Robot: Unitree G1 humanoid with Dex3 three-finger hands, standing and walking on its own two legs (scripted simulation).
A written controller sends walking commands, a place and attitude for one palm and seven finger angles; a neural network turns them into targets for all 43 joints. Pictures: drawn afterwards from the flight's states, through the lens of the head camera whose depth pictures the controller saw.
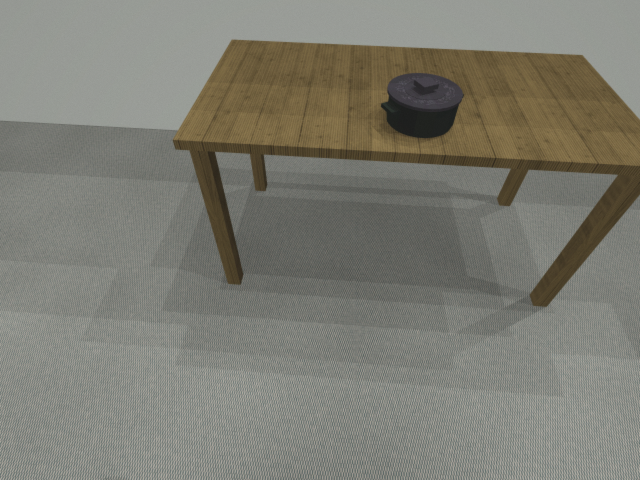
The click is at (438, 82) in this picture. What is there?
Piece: lid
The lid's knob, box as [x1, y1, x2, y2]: [414, 77, 438, 91]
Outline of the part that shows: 414,80 414,84 423,91 437,88 438,85 429,77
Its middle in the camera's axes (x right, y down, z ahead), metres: +0.27 -0.40 +1.00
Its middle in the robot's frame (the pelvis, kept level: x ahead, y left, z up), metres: +1.04 -0.22 +0.00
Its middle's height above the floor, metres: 0.78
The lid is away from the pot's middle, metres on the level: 0.00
